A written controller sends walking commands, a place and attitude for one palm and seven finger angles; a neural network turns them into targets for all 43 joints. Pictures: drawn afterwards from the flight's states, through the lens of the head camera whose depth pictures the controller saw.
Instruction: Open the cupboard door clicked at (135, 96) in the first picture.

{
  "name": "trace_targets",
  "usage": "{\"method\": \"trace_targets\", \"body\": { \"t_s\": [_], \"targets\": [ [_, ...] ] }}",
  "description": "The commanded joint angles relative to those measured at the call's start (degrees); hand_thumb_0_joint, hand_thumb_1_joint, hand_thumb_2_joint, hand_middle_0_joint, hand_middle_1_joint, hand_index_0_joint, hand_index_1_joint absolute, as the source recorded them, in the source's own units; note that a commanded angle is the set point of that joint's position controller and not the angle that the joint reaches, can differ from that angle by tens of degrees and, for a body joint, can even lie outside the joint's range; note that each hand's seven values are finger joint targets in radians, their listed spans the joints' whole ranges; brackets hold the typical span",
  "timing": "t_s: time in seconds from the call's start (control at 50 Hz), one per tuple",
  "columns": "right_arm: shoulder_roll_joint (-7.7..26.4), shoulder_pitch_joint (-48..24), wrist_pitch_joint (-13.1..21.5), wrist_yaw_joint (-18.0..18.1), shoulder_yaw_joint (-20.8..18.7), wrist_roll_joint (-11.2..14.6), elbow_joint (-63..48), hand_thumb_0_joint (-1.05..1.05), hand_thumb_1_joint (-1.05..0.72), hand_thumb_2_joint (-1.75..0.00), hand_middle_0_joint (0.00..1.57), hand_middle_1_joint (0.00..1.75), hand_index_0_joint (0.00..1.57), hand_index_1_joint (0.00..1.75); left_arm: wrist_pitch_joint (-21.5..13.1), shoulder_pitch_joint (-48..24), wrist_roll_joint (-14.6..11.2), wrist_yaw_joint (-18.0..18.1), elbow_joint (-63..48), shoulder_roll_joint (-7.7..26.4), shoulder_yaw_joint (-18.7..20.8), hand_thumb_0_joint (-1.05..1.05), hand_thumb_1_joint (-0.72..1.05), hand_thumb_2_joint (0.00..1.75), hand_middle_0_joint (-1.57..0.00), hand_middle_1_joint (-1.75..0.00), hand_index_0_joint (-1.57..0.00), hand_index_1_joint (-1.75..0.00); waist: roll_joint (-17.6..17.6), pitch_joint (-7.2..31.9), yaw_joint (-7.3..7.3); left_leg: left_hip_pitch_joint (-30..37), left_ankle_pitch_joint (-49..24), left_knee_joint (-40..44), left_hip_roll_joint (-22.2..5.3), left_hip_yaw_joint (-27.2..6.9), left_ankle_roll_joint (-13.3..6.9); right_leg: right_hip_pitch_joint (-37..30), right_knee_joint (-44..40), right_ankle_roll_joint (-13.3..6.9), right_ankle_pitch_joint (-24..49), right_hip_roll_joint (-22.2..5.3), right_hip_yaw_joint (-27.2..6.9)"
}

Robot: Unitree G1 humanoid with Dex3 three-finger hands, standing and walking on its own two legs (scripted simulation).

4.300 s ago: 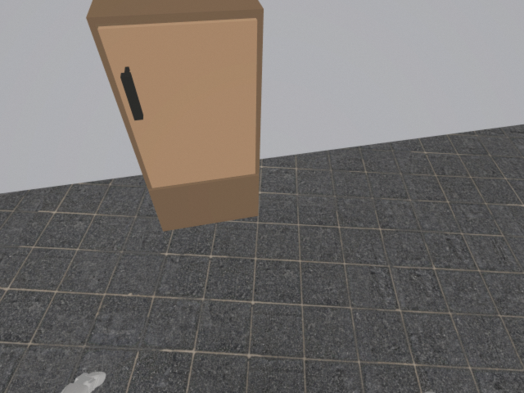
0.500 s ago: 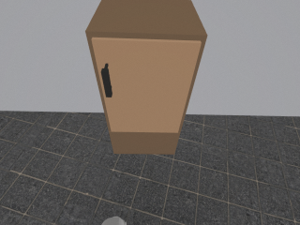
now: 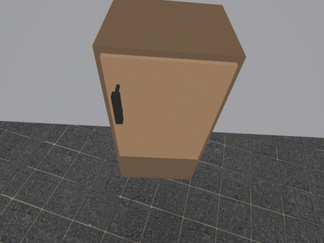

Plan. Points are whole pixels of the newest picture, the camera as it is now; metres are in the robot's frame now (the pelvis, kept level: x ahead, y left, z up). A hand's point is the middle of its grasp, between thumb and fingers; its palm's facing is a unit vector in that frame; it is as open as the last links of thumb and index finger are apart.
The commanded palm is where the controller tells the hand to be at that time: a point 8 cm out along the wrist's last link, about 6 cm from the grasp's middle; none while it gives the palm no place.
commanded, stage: come to a stop and stand still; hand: left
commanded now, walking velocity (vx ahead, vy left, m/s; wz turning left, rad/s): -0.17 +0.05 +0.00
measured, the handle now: (118, 104) +0.55 +0.18 -0.03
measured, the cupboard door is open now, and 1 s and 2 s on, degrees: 0 0 0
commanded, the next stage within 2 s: look again from close up in 1.16 s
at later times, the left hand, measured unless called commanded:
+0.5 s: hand out of the picture +0.02 +0.19 -0.19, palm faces +0.07 -0.98 -0.19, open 7.3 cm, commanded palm none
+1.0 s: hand out of the picture -0.09 +0.17 -0.18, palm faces -0.01 -0.98 -0.18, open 7.3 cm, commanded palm none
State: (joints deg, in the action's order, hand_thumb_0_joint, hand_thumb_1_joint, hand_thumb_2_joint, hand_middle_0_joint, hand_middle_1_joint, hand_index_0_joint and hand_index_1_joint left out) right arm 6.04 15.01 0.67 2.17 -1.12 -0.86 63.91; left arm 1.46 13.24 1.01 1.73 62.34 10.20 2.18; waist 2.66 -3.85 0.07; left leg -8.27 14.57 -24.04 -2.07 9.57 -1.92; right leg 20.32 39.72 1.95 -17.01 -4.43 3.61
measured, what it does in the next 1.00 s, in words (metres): steps on the spot: right foot, then left foot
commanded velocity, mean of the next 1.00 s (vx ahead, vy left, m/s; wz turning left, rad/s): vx -0.03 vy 0.03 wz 0.00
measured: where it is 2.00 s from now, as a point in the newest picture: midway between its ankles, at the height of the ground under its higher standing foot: outside the picture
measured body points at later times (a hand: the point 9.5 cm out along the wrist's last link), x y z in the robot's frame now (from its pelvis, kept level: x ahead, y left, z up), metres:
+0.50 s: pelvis -0.04 +0.01 -0.01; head -0.03 +0.03 +0.43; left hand +0.02 +0.24 -0.18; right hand +0.03 -0.23 -0.15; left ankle -0.05 +0.12 -0.75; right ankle +0.03 -0.13 -0.74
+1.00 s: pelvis -0.08 +0.01 +0.00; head -0.08 +0.00 +0.45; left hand -0.09 +0.22 -0.16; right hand -0.10 -0.21 -0.17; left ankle -0.05 +0.12 -0.74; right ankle -0.09 -0.10 -0.74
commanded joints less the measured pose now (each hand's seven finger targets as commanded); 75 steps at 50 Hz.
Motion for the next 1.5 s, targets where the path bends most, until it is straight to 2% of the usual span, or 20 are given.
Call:
{"method": "trace_targets", "body": {
  "t_s": [0.0, 0.04, 0.08, 0.1, 0.22, 0.34, 0.4, 0.42, 0.44, 0.46, 0.54, 0.66, 0.74, 0.8, 1.22, 1.24, 1.26, 1.3, 1.38, 1.48],
  "targets": [
    [10.19, 2.35, -0.18, 0.69, -3.12, -0.16, -2.31, 0.00, -0.90, -0.90, 0.20, 0.30, 0.20, 0.30, -0.40, 4.61, 0.25, -0.03, -2.07, 2.71, 1.02, 0.00, 0.90, 0.90, -0.20, -0.30, -0.20, -0.30, -11.79, 1.70, -0.53, 2.17, -37.87, 0.41, -13.46, -7.58, -4.11, -3.49, -8.06, -0.65, 4.23, 0.50, 1.25],
    [8.81, 3.11, -0.58, 0.39, -3.49, 0.13, -2.66, 0.00, -0.90, -0.90, 0.20, 0.30, 0.20, 0.30, -1.32, 6.32, 0.53, 0.25, -2.02, 5.26, 1.71, 0.00, 0.90, 0.90, -0.20, -0.30, -0.20, -0.30, -5.18, 5.02, -1.08, -1.13, -25.99, -5.95, -9.27, -5.15, -0.33, -10.44, -13.52, -1.66, 27.15, -3.04, -2.52],
    [5.25, 4.40, -1.20, -0.21, -3.14, 0.73, -3.75, 0.00, -0.90, -0.90, 0.20, 0.30, 0.20, 0.30, -1.86, 6.35, 0.58, 0.59, -2.41, 9.71, 2.27, 0.00, 0.90, 0.90, -0.20, -0.30, -0.20, -0.30, 5.63, 7.40, -0.32, -10.03, 5.57, -15.01, -1.17, -1.72, 3.15, -16.76, -12.23, -9.10, 58.82, -16.03, -11.58],
    [4.52, 3.08, -2.03, 0.00, -3.25, 0.78, -4.12, 0.00, -0.90, -0.90, 0.20, 0.30, 0.20, 0.30, -1.80, 6.86, 0.45, 0.71, -2.36, 10.10, 2.37, 0.00, 0.90, 0.90, -0.20, -0.30, -0.20, -0.30, 7.89, 8.55, -1.64, -11.28, 17.88, -23.41, 0.09, -3.69, 3.39, -17.03, -14.13, -12.84, 61.85, -18.44, -12.38],
    [5.81, -0.21, -3.51, -0.61, -3.46, 0.42, -5.23, 0.00, -0.90, -0.90, 0.20, 0.30, 0.20, 0.30, -1.18, 0.39, 0.62, 1.62, -5.89, 8.69, 2.81, 0.00, 0.90, 0.90, -0.20, -0.30, -0.20, -0.30, 5.74, 7.11, -1.19, -16.35, 15.05, -37.41, 0.20, -10.01, 4.34, -12.94, -16.62, -13.23, 44.04, -14.72, -9.38],
    [5.62, -0.51, -2.55, -1.42, -2.86, 0.31, -6.68, 0.00, -0.90, -0.90, 0.20, 0.30, 0.20, 0.30, -1.00, -0.68, 1.15, 1.01, -7.09, 10.18, 3.43, 0.00, 0.90, 0.90, -0.20, -0.30, -0.20, -0.30, 7.85, 7.27, -1.58, -10.49, 11.75, -19.08, 0.64, -7.16, 4.23, -10.71, -19.65, -12.02, 21.68, -12.56, -11.02],
    [5.86, 5.02, -1.67, -1.21, -2.39, 0.35, -5.06, 0.00, -0.90, -0.90, 0.20, 0.30, 0.20, 0.30, -0.44, -2.74, 0.42, 0.64, -7.17, 9.36, 3.18, 0.00, 0.90, 0.90, -0.20, -0.30, -0.20, -0.30, 6.37, 6.85, 1.29, 1.77, -0.19, -1.92, 1.02, -5.73, 3.60, -2.66, -17.05, -7.46, 8.07, -9.16, -9.03],
    [7.78, 5.70, -1.18, -1.11, -2.47, 0.25, -4.90, 0.00, -0.90, -0.90, 0.20, 0.30, 0.20, 0.30, -0.05, -2.47, -0.06, 0.45, -7.50, 7.28, 2.60, 0.00, 0.90, 0.90, -0.20, -0.30, -0.20, -0.30, -1.00, 5.91, 1.36, 3.98, -0.25, 2.82, -1.88, -9.65, 2.76, 1.54, -13.26, -5.00, 0.60, -5.63, -6.79],
    [11.55, 3.95, -0.83, -0.97, -3.10, -0.41, -6.26, 0.00, -0.90, -0.90, 0.20, 0.30, 0.20, 0.30, 0.44, -1.88, -0.53, 0.10, -8.29, 4.31, 2.06, 0.00, 0.90, 0.90, -0.20, -0.30, -0.20, -0.30, -14.71, 3.19, 0.78, -1.17, 2.98, 9.98, -11.46, -22.41, -0.48, 5.17, -6.41, -1.85, -5.70, 0.29, -2.46],
    [13.62, -0.34, -1.17, -0.81, -3.10, -0.66, -8.15, 0.00, -0.90, -0.90, 0.20, 0.30, 0.20, 0.30, 0.70, -3.16, -0.34, 0.13, -8.56, 3.50, 1.80, 0.00, 0.90, 0.90, -0.20, -0.30, -0.20, -0.30, -19.07, -0.68, 0.36, -10.78, 6.46, 15.38, -16.58, -26.80, -4.35, 3.08, 0.09, -0.91, -9.62, 2.16, -1.30],
    [10.65, -6.33, -0.69, 0.09, -1.69, -0.55, -8.74, 0.00, -0.90, -0.90, 0.20, 0.30, 0.20, 0.30, 1.21, 1.01, 0.57, -0.45, -5.06, 3.95, 1.71, 0.00, 0.90, 0.90, -0.20, -0.30, -0.20, -0.30, -13.71, -2.70, -2.39, -13.48, 3.47, 14.26, -10.78, -17.97, -5.21, 0.32, 10.98, -1.31, -5.06, 2.00, -5.01],
    [11.02, 0.24, -0.18, 0.14, -1.89, -0.15, -5.31, 0.00, -0.90, -0.90, 0.20, 0.30, 0.20, 0.30, -0.36, 2.14, -0.08, -0.24, -3.48, 2.28, -0.04, 0.00, 0.90, 0.90, -0.20, -0.30, -0.20, -0.30, -9.30, 2.95, -0.16, 0.81, -13.86, 8.02, -10.61, -16.90, -6.34, -3.60, -7.71, -0.31, -4.54, 1.66, -2.27],
    [7.54, 0.62, 0.24, -0.28, -1.08, 1.11, -4.17, 0.00, -0.90, -0.90, 0.20, 0.30, 0.20, 0.30, -2.06, 5.31, -0.22, 0.38, -0.34, 5.02, -0.53, 0.00, 0.90, 0.90, -0.20, -0.30, -0.20, -0.30, -0.78, 4.55, 0.34, -1.71, -9.71, 1.99, -3.90, -11.24, 0.22, -11.51, -21.24, -3.12, 14.30, -4.71, -10.04],
    [7.68, 1.27, -0.22, -0.44, -0.77, 0.57, -2.44, 0.00, -0.90, -0.90, 0.20, 0.30, 0.20, 0.30, -2.28, 3.87, -0.34, 0.29, 0.50, 4.30, -0.86, 0.00, 0.90, 0.90, -0.20, -0.30, -0.20, -0.30, 2.89, 2.95, 0.97, 0.98, -7.63, 3.10, -3.63, -10.63, 1.02, -7.20, -21.19, -3.43, 9.55, -3.08, -8.66],
    [5.06, 6.83, -0.30, -0.05, 0.05, 0.19, 1.64, 0.00, -0.90, -0.90, 0.20, 0.30, 0.20, 0.30, -1.83, 7.57, -0.59, 0.50, 1.75, 1.62, -1.11, 0.00, 0.90, 0.90, -0.20, -0.30, -0.20, -0.30, -3.47, -2.67, 0.11, -4.26, 1.22, 6.50, -3.64, -11.57, 0.88, -4.70, -23.06, -3.62, -0.86, -1.12, -7.68],
    [7.44, 0.04, 0.98, -1.00, 0.49, 0.19, -2.63, 0.00, -0.90, -0.90, 0.20, 0.30, 0.20, 0.30, -3.91, 11.06, 0.64, 2.55, 2.32, 3.00, -2.01, 0.00, 0.90, 0.90, -0.20, -0.30, -0.20, -0.30, -3.73, -3.72, -2.39, -8.34, -5.78, -6.50, -3.88, -9.25, 2.52, -5.13, -21.16, -3.78, 17.22, -3.81, -9.45],
    [4.75, 4.30, 0.31, -1.39, 0.46, 0.11, -4.04, 0.00, -0.90, -0.90, 0.20, 0.30, 0.20, 0.30, -4.28, 7.63, 0.00, 2.04, -0.66, 5.79, -1.48, 0.00, 0.90, 0.90, -0.20, -0.30, -0.20, -0.30, -3.89, 1.20, 1.78, -6.01, 3.09, -5.96, -1.99, -9.53, 2.28, -3.87, -23.13, -5.88, 0.24, -6.43, -12.35],
    [5.40, 6.74, 0.02, -1.79, 0.51, -0.61, -3.79, 0.00, -0.90, -0.90, 0.20, 0.30, 0.20, 0.30, -4.35, 4.92, 0.08, 1.37, -1.96, 5.57, -1.12, 0.00, 0.90, 0.90, -0.20, -0.30, -0.20, -0.30, -3.00, 1.06, 2.60, -5.00, 2.07, -5.91, -1.74, -9.24, 1.54, -0.15, -22.10, -6.52, -10.76, -4.32, -10.09],
    [6.48, 7.25, 0.88, -1.31, 0.70, -0.60, -4.81, 0.00, -0.90, -0.90, 0.20, 0.30, 0.20, 0.30, -3.75, 6.03, -0.08, 0.91, -2.64, 3.00, -1.45, 0.00, 0.90, 0.90, -0.20, -0.30, -0.20, -0.30, -7.44, 0.52, 1.25, -8.88, 1.71, 0.10, -3.62, -12.88, -0.08, -3.57, -15.57, -5.75, -4.08, -0.17, -6.29],
    [7.94, 5.24, 1.39, -0.92, 0.64, -0.31, -5.72, 0.00, -0.90, -0.90, 0.20, 0.30, 0.20, 0.30, -3.38, 7.40, -0.06, 0.65, -2.58, 2.43, -1.58, 0.00, 0.90, 0.90, -0.20, -0.30, -0.20, -0.30, -2.83, -0.15, -0.07, -9.41, -0.70, 2.18, -4.41, -13.67, -0.82, -5.67, -13.94, -4.76, 1.69, 0.20, -5.71]
  ]
}}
